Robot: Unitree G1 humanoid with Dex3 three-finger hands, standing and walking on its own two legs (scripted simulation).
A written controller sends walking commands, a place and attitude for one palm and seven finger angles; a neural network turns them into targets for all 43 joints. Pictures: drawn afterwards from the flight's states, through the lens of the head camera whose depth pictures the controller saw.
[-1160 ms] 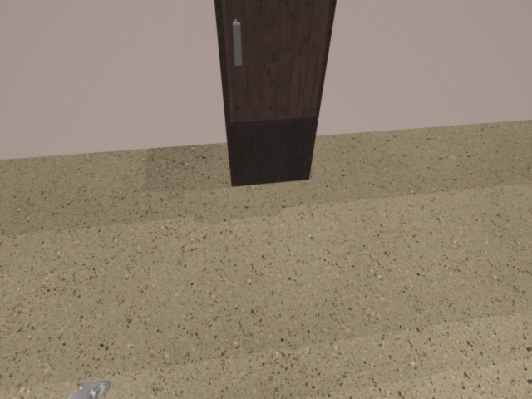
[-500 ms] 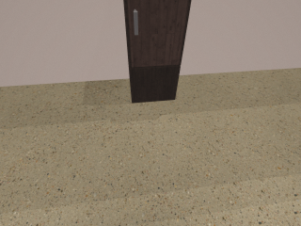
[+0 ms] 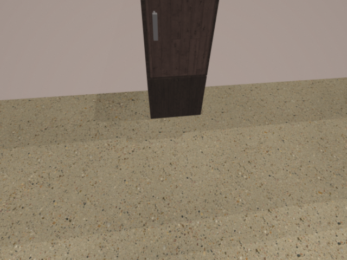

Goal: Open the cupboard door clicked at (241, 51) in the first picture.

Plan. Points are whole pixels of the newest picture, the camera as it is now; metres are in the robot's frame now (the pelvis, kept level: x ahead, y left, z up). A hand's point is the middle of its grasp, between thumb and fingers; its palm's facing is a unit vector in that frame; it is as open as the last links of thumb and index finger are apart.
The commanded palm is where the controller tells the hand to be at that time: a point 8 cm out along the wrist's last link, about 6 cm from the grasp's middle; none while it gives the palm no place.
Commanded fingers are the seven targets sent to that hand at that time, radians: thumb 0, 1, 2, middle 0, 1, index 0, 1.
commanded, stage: look at it before walking up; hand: left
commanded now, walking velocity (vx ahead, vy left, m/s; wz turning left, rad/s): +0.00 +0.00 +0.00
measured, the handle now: (154, 25) +1.28 +0.18 +0.00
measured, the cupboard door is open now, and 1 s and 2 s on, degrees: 0 0 0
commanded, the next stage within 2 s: walk to a spot facing it in 0.28 s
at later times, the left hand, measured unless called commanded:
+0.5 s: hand out of the picture +0.07 +0.24 -0.16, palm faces -0.03 -0.95 -0.32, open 7.4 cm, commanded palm none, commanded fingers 0.00 0.90 0.90 -0.20 -0.30 -0.20 -0.30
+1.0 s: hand out of the picture +0.13 +0.10 -0.17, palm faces -0.17 -0.97 -0.18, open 7.4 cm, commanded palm none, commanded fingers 0.00 0.90 0.90 -0.20 -0.30 -0.20 -0.30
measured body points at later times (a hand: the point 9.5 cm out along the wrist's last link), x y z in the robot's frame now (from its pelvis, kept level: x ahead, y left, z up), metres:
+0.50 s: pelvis +0.01 +0.00 +0.00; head +0.01 +0.00 +0.45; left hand +0.07 +0.29 -0.14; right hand +0.09 -0.29 -0.14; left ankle +0.01 +0.13 -0.74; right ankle +0.01 -0.12 -0.74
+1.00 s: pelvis +0.14 -0.07 +0.00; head +0.15 -0.09 +0.45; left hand +0.14 +0.15 -0.15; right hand +0.14 -0.32 -0.16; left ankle +0.22 +0.07 -0.66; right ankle +0.07 -0.12 -0.74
